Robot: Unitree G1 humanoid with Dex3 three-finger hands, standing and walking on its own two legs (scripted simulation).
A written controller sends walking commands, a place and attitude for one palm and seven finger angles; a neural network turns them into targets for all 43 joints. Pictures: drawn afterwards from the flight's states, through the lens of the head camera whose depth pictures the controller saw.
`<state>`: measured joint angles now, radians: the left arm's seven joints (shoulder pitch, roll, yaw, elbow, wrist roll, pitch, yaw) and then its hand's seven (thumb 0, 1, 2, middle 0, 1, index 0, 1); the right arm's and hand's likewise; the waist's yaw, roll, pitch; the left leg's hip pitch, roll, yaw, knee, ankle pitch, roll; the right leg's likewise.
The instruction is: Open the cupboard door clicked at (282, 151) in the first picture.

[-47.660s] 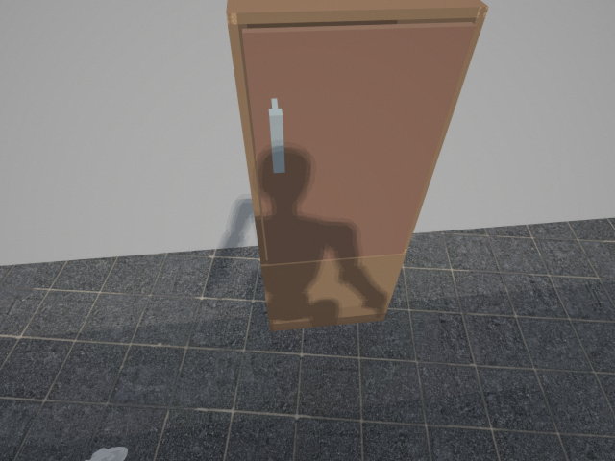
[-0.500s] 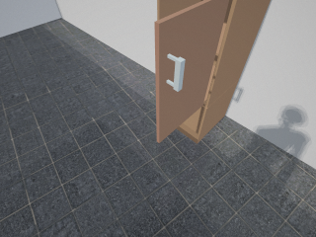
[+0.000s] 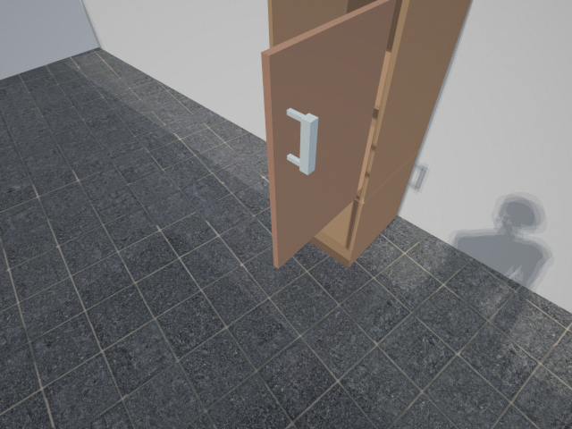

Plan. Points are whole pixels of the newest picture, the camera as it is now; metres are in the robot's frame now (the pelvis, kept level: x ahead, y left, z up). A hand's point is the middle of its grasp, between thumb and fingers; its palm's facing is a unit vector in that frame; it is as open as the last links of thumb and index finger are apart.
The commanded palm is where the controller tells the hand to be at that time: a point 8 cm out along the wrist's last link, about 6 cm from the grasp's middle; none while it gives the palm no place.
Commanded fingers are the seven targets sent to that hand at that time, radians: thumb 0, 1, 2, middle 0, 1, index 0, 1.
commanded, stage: let the arm hang, fingers relaxed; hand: left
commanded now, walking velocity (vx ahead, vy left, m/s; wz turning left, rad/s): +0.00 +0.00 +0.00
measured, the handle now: (300, 141) +0.60 +0.01 +0.08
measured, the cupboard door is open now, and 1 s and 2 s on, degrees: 90 90 90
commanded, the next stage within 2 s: look to check the result in 0.02 s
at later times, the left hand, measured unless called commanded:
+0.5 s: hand out of the picture -0.01 +0.15 -0.17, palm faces +0.07 -0.98 -0.18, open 7.4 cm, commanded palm none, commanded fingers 0.00 0.90 0.90 -0.20 -0.30 -0.20 -0.30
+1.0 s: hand out of the picture +0.01 +0.14 -0.17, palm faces +0.07 -0.98 -0.19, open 7.4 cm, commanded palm none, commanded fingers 0.00 0.90 0.90 -0.20 -0.30 -0.20 -0.30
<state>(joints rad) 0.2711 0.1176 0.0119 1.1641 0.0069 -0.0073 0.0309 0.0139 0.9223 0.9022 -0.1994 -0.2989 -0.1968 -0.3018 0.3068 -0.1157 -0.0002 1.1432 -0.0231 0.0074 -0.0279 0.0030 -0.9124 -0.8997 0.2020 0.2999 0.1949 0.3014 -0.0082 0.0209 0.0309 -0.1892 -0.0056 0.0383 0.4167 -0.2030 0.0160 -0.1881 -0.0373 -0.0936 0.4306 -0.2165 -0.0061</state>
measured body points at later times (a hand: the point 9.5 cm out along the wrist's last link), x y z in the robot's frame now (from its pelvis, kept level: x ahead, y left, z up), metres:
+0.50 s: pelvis +0.01 -0.01 +0.00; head +0.02 -0.02 +0.45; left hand -0.01 +0.20 -0.16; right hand +0.00 -0.22 -0.17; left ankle +0.01 +0.11 -0.74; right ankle +0.01 -0.11 -0.74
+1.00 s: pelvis +0.02 -0.02 +0.00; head +0.03 -0.03 +0.45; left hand +0.00 +0.19 -0.16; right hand +0.01 -0.23 -0.17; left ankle +0.01 +0.11 -0.74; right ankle +0.01 -0.11 -0.74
